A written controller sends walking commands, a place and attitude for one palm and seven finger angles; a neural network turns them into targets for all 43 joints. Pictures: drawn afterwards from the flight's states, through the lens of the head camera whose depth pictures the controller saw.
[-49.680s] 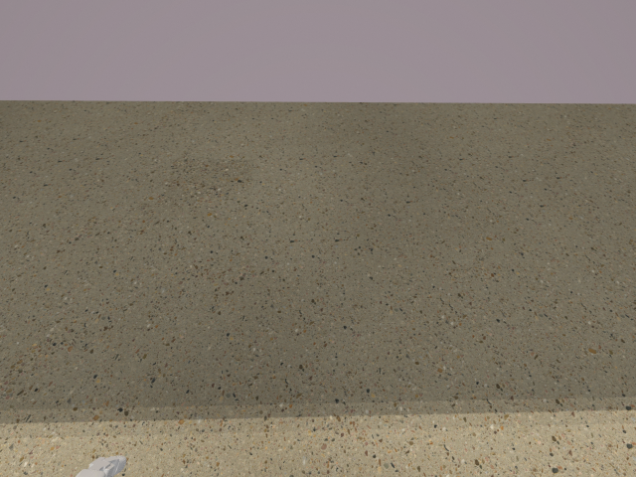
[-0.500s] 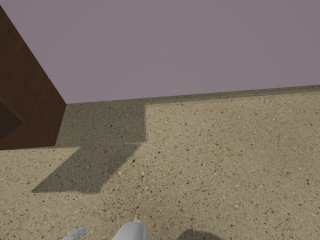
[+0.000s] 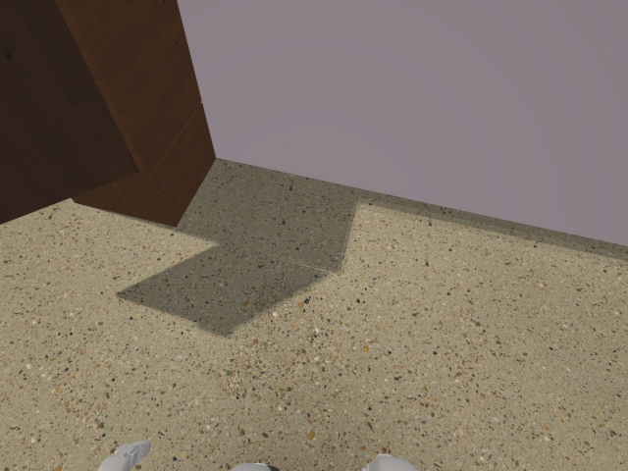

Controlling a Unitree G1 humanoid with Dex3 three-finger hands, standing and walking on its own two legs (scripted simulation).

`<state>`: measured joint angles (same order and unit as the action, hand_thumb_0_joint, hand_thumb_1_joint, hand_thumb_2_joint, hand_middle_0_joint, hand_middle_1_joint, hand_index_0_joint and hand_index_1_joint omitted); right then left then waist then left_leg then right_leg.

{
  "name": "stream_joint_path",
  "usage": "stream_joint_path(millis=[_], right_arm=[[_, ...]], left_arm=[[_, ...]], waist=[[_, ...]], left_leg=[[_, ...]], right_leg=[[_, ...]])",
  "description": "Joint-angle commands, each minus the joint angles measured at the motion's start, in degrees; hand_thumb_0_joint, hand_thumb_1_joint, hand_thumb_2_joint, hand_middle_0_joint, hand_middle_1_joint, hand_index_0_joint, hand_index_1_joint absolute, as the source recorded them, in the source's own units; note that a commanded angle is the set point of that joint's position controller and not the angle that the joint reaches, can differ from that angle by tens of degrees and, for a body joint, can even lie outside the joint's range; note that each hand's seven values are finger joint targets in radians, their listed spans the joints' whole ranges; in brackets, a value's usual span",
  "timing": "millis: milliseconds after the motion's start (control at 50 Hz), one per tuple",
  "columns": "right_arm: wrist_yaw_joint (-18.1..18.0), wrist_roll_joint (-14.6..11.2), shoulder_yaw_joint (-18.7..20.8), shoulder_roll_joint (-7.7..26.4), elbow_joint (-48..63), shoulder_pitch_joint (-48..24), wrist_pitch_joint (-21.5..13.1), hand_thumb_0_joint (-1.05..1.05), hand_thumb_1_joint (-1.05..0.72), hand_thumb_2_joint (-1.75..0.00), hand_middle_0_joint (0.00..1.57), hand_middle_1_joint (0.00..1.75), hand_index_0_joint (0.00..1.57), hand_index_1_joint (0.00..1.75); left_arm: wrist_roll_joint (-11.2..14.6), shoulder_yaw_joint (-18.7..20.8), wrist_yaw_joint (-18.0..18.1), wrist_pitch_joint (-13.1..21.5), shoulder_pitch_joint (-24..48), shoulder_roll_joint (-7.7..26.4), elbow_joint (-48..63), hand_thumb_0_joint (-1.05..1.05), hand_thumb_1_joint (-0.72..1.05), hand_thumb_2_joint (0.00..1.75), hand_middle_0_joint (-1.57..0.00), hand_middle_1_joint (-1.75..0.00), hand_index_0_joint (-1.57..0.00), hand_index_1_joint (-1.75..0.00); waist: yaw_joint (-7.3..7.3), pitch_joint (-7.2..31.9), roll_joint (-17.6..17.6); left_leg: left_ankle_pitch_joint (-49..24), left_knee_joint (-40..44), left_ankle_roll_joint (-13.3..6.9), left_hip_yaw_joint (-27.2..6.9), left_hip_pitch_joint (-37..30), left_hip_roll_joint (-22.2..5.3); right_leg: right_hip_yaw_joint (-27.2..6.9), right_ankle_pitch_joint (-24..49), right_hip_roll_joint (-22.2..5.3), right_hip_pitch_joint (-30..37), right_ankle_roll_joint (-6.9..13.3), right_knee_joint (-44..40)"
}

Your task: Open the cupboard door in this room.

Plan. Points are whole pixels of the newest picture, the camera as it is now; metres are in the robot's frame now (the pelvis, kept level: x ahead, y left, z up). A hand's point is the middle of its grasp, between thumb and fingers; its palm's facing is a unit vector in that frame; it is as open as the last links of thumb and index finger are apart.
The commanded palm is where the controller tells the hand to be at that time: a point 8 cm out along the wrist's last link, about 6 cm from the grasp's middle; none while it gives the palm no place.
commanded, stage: turn to face it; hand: left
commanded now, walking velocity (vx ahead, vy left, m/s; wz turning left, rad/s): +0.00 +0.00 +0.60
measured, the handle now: out of the picture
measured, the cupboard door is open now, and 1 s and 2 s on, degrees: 48 48 48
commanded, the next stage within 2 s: take the last steps up to it in 0.84 s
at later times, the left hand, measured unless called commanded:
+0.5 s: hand out of the picture +0.01 +0.21 -0.19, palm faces +0.33 -0.91 -0.23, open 7.4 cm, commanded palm none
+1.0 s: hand out of the picture +0.00 +0.14 -0.17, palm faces +0.51 -0.83 -0.21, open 7.4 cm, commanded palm none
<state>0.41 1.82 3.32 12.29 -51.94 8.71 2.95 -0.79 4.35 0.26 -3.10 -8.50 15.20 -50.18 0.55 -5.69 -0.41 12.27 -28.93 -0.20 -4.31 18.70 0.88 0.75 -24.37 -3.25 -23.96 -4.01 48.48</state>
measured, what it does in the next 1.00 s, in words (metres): steps on the spot, turning left: right foot, then left foot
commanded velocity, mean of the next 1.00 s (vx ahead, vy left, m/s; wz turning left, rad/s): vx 0.02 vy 0.01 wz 0.41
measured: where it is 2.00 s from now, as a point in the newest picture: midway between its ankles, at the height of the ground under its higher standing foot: (259, 444)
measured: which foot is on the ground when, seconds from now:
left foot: down 0.00-0.08, up 0.10-0.38, down 0.40-0.76, up 0.78-1.00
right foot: up 0.00-0.06, down 0.08-0.40, up 0.42-0.74, down 0.76-1.00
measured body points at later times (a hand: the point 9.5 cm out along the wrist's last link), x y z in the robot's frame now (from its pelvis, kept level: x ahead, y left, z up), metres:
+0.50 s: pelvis +0.01 -0.01 -0.01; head +0.06 +0.03 +0.43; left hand -0.01 +0.26 -0.17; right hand +0.20 -0.23 -0.13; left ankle +0.00 +0.09 -0.74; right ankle +0.01 -0.16 -0.68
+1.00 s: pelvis +0.05 -0.04 +0.00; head +0.10 -0.02 +0.45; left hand -0.03 +0.18 -0.15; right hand +0.25 -0.22 -0.15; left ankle -0.02 +0.06 -0.70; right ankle +0.08 -0.16 -0.74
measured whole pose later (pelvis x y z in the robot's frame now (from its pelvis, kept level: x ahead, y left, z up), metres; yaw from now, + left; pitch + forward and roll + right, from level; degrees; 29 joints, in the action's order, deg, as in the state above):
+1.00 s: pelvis +0.05 -0.04 +0.00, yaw +30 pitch +1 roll +2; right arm 0.4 0.7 3.4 12.1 -55.8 7.4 3.7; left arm -1.5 2.0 0.7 0.0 -14.2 10.2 -53.8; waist -0.4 -5.8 -1.7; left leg 26.4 -46.5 2.4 1.8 21.1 0.5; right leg 6.9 -18.4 -5.0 -11.3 0.1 29.4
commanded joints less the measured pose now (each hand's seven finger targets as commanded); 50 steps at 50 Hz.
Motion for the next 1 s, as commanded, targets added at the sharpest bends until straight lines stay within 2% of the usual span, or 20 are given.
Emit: stream_joint_path(millis=[0, 20, 40, 60, 120, 160, 260, 320, 340, 360, 380, 420, 500, 620, 680, 700, 720, 740, 840, 980], right_arm=[[-0.46, -0.62, 3.72, 12.45, 4.86, -2.15, -0.94, 0.0, -0.9, -0.9, 0.2, 0.3, 0.2, 0.3], [-0.27, -1.01, 3.54, 10.44, 5.34, -2.28, -0.94, 0.0, -0.9, -0.9, 0.2, 0.3, 0.2, 0.3], [0.11, -1.47, 3.01, 6.78, 6.33, -1.68, -1.05, 0.0, -0.9, -0.9, 0.2, 0.3, 0.2, 0.3], [0.39, -0.96, 2.99, 7.38, 7.26, -2.58, -1.14, 0.0, -0.9, -0.9, 0.2, 0.3, 0.2, 0.3], [0.88, -0.78, 2.94, 7.23, 4.57, -1.89, 0.19, 0.0, -0.9, -0.9, 0.2, 0.3, 0.2, 0.3], [1.27, -1.04, 2.1, 5.76, 4.6, -3.37, 0.06, 0.0, -0.9, -0.9, 0.2, 0.3, 0.2, 0.3], [1.71, -1.34, 1.01, 3.98, 5.17, -6.33, -0.42, 0.0, -0.9, -0.9, 0.2, 0.3, 0.2, 0.3], [1.47, -1.09, 1.35, 5.65, 4.37, -1.81, -0.89, 0.0, -0.9, -0.9, 0.2, 0.3, 0.2, 0.3], [1.39, -0.8, 2.0, 8.01, 3.49, 2.28, -1.3, 0.0, -0.9, -0.9, 0.2, 0.3, 0.2, 0.3], [0.97, -0.19, 3.6, 14.44, 3.2, 6.4, -1.84, 0.0, -0.9, -0.9, 0.2, 0.3, 0.2, 0.3], [0.37, -0.42, 4.32, 18.19, 2.28, 10.32, -1.5, 0.0, -0.9, -0.9, 0.2, 0.3, 0.2, 0.3], [-0.98, -0.26, 3.83, 16.04, 2.18, 9.29, -1.78, 0.0, -0.9, -0.9, 0.2, 0.3, 0.2, 0.3], [-1.27, -0.28, 2.17, 11.66, 3.98, 0.41, -2.13, 0.0, -0.9, -0.9, 0.2, 0.3, 0.2, 0.3], [-0.84, -0.02, 2.44, 11.68, 3.33, 0.27, -1.38, 0.0, -0.9, -0.9, 0.2, 0.3, 0.2, 0.3], [-0.77, -0.58, 2.51, 10.9, 3.53, -1.08, -1.13, 0.0, -0.9, -0.9, 0.2, 0.3, 0.2, 0.3], [-0.47, -1.01, 2.35, 8.99, 3.75, -1.2, -1.26, 0.0, -0.9, -0.9, 0.2, 0.3, 0.2, 0.3], [-0.22, -1.39, 1.73, 5.3, 4.72, -0.4, -1.32, 0.0, -0.9, -0.9, 0.2, 0.3, 0.2, 0.3], [0.01, -1.2, 1.75, 5.77, 5.61, -2.05, -1.0, 0.0, -0.9, -0.9, 0.2, 0.3, 0.2, 0.3], [0.29, -1.16, 1.26, 4.19, 1.83, -1.81, -0.22, 0.0, -0.9, -0.9, 0.2, 0.3, 0.2, 0.3], [0.15, -1.23, -0.34, 2.33, -0.08, -2.44, -1.8, 0.0, -0.9, -0.9, 0.2, 0.3, 0.2, 0.3]], left_arm=[[0.15, 0.71, 0.66, 2.38, -6.16, 4.05, 3.34, 0.0, 0.9, 0.9, -0.2, -0.3, -0.2, -0.3], [-0.05, 1.27, 1.04, 3.0, -8.43, 6.09, 3.04, 0.0, 0.9, 0.9, -0.2, -0.3, -0.2, -0.3], [-0.99, 2.32, 1.56, 3.59, -9.6, 11.29, 2.96, 0.0, 0.9, 0.9, -0.2, -0.3, -0.2, -0.3], [-1.05, 1.93, 1.55, 3.46, -7.96, 12.97, 3.65, 0.0, 0.9, 0.9, -0.2, -0.3, -0.2, -0.3], [-0.45, 0.63, 1.98, 3.45, -1.12, 6.8, 4.82, 0.0, 0.9, 0.9, -0.2, -0.3, -0.2, -0.3], [-0.6, 0.6, 1.91, 3.74, -2.42, 6.48, 4.61, 0.0, 0.9, 0.9, -0.2, -0.3, -0.2, -0.3], [-0.82, 1.7, 1.63, 3.41, -7.35, 9.89, 2.68, 0.0, 0.9, 0.9, -0.2, -0.3, -0.2, -0.3], [-0.38, 2.11, 1.22, 3.13, -6.12, 10.2, 2.59, 0.0, 0.9, 0.9, -0.2, -0.3, -0.2, -0.3], [0.11, 2.05, 1.03, 2.97, -5.25, 9.68, 3.18, 0.0, 0.9, 0.9, -0.2, -0.3, -0.2, -0.3], [0.51, 1.52, 0.61, 2.58, -5.41, 6.13, 5.04, 0.0, 0.9, 0.9, -0.2, -0.3, -0.2, -0.3], [0.26, 0.15, 0.74, 2.29, -1.63, 3.78, 7.48, 0.0, 0.9, 0.9, -0.2, -0.3, -0.2, -0.3], [-0.03, 0.32, 1.37, 1.63, 2.98, 3.74, 6.8, 0.0, 0.9, 0.9, -0.2, -0.3, -0.2, -0.3], [-0.24, 0.58, 0.14, 1.11, -1.66, 3.15, 3.06, 0.0, 0.9, 0.9, -0.2, -0.3, -0.2, -0.3], [-0.08, -0.12, 0.26, 1.37, -2.15, 2.25, 2.86, 0.0, 0.9, 0.9, -0.2, -0.3, -0.2, -0.3], [0.1, 0.19, 0.56, 2.32, -7.31, 2.82, 1.22, 0.0, 0.9, 0.9, -0.2, -0.3, -0.2, -0.3], [-0.26, 0.63, 0.88, 2.95, -9.33, 5.38, 0.82, 0.0, 0.9, 0.9, -0.2, -0.3, -0.2, -0.3], [-1.0, 1.48, 1.27, 3.5, -9.85, 9.92, 0.75, 0.0, 0.9, 0.9, -0.2, -0.3, -0.2, -0.3], [-1.13, 1.32, 1.16, 3.36, -9.15, 12.03, 1.58, 0.0, 0.9, 0.9, -0.2, -0.3, -0.2, -0.3], [-0.74, 0.18, 1.65, 3.97, -4.45, 5.81, 1.6, 0.0, 0.9, 0.9, -0.2, -0.3, -0.2, -0.3], [-0.56, 1.23, 1.33, 4.28, -10.29, 8.06, -2.83, 0.0, 0.9, 0.9, -0.2, -0.3, -0.2, -0.3]], waist=[[-2.02, 10.44, 9.14], [-3.19, 11.25, 3.7], [-3.76, 11.14, -11.95], [-3.48, 9.15, -15.07], [0.12, 5.35, -12.74], [-0.58, 5.3, -12.75], [-3.15, 6.59, -10.68], [-0.54, 8.62, -10.02], [2.05, 11.06, -4.96], [3.98, 14.62, 11.79], [5.86, 14.26, 17.94], [5.15, 12.99, 12.24], [0.11, 8.91, 9.54], [0.39, 8.14, 11.33], [-2.11, 9.26, 7.86], [-3.16, 9.69, 2.57], [-2.99, 9.36, -11.68], [-3.81, 7.89, -13.41], [-0.81, 5.68, -10.71], [-3.06, 7.96, -10.08]], left_leg=[[-10.61, 3.36, -6.27, -12.96, -0.27, -9.52], [-5.34, -1.64, -3.52, -11.19, 4.96, -6.08], [10.6, -14.04, 1.21, -1.48, 15.48, 1.97], [23.15, -28.31, 2.19, 1.71, 15.8, 2.79], [14.77, -41.5, 3.2, 1.56, 15.96, -2.38], [14.54, -33.7, 4.02, 4.69, 14.42, -2.56], [13.13, -15.22, 3.18, 10.37, 6.63, -0.74], [4.64, -3.09, 1.97, 11.25, -2.52, 0.18], [-4.62, 2.69, 0.68, 8.83, -11.35, -1.82], [-23.52, 4.16, -6.46, -11.04, -21.79, -16.17], [-37.2, 6.57, -14.49, -21.64, -21.61, -25.67], [-26.39, 6.9, -14.19, -19.8, -16.89, -22.62], [-15.47, 9.01, -8.79, -8.19, -8.35, -13.75], [-10.56, 8.64, -8.73, -9.84, -4.23, -12.71], [-9.83, 3.32, -5.99, -8.95, 0.02, -9.92], [-4.93, -1.83, -3.3, -6.29, 3.84, -6.49], [9.16, -12.99, 0.8, 1.74, 12.01, 1.03], [23.01, -25.7, 1.32, 2.45, 11.22, 2.4], [14.49, -33.34, 2.62, 3.25, 10.98, -1.2], [10.14, -6.66, 2.21, 8.84, 1.14, 0.64]], right_leg=[[2.19, 7.74, 2.83, 14.26, 0.54, -18.62], [-1.57, 9.95, -1.23, 21.48, 1.59, -27.57], [-17.1, 12.34, -16.4, 26.95, 6.63, -33.21], [-21.03, 19.79, -25.2, 20.27, 12.7, -33.19], [-7.04, 30.3, -17.25, 15.84, 12.1, -28.81], [-0.92, 41.03, -15.45, 18.9, 10.89, -26.33], [2.67, 45.94, -16.55, 21.95, 9.84, -22.1], [6.22, 41.55, -15.79, 18.88, 6.54, -15.42], [7.96, 36.31, -15.26, 13.2, 4.38, -7.96], [10.7, 10.47, -7.68, -1.34, -0.12, 4.86], [5.66, -16.49, -3.32, -8.87, -0.79, 14.05], [-0.8, -11.25, -3.8, -11.5, -0.37, 19.77], [0.01, -0.85, -2.48, -5.28, -0.3, 13.97], [2.61, -0.98, 1.27, 4.25, 0.35, -3.59], [3.66, 9.9, 2.38, 15.49, 0.93, -19.41], [-1.21, 11.97, -2.02, 20.55, 1.95, -26.42], [-15.81, 15.72, -15.47, 23.78, 7.12, -31.38], [-20.33, 18.85, -23.82, 16.63, 13.12, -33.31], [-4.51, 37.43, -14.13, 16.47, 11.8, -27.75], [-3.17, 39.61, -14.76, 22.53, 10.59, -24.42]])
